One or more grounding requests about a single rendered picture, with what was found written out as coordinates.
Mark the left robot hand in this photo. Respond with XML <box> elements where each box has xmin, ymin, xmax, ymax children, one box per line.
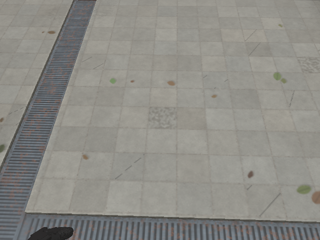
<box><xmin>28</xmin><ymin>227</ymin><xmax>74</xmax><ymax>240</ymax></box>

